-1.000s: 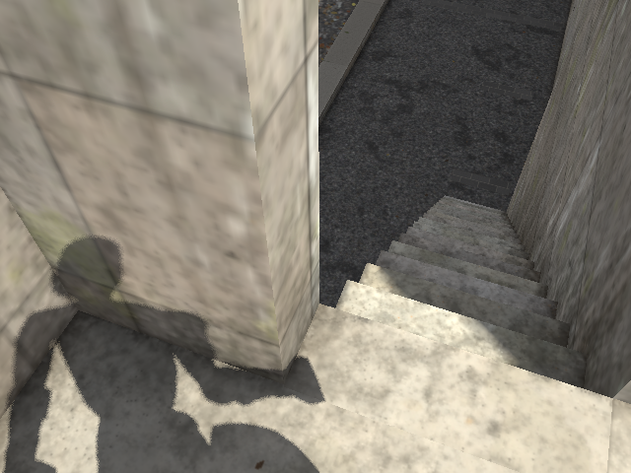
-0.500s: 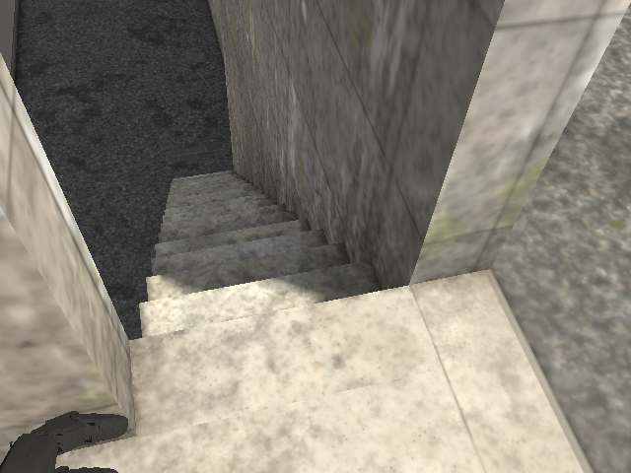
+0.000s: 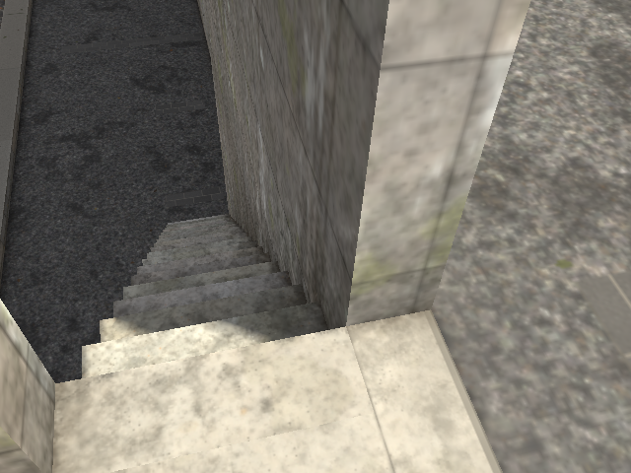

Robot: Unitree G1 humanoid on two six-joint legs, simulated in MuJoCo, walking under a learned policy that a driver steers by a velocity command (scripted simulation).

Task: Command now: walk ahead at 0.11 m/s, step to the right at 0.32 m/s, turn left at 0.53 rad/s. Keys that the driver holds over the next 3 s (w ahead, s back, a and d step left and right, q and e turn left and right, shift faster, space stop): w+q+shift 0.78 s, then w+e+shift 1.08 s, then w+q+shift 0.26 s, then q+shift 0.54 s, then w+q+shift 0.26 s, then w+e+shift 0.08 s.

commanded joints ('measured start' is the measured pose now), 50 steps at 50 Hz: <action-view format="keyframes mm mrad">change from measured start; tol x64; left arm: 1 -60 92 15 -54 1 -12 21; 50 124 218 120 56 -20 20 47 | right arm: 1 59 -100 -11 -33 10 -17 1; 50 -86 -133 25 -207 3 -31 85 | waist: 1 -50 12 23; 50 -75 245 -25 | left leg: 1 108 95 -48 -126 -16 30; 7 354 558 -986 -873 -102 378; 26 -164 12 -150 308 34 -119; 50 396 248 -149 -754 114 94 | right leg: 1 -84 -367 230 -154 230 28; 4 -293 -208 6 204 1084 351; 6 -738 -89 166 1033 -324 317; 8 -587 -154 484 1134 -139 255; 19 -18 -683 866 -190 36 102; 27 148 -513 282 30 645 59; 50 -476 -165 253 757 -245 123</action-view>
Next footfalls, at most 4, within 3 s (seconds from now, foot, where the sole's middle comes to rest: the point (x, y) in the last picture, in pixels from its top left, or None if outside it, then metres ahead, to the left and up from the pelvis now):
0.10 left None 0.06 0.07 -0.77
0.34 right None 0.17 -0.26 -0.77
0.90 left None -0.04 0.08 -0.77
1.40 right None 0.00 -0.02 -0.77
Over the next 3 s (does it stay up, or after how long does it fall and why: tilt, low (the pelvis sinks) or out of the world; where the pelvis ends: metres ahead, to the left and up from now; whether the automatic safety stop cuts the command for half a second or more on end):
stays up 0.18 -0.01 0.02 its command is cut before an obstacle from the start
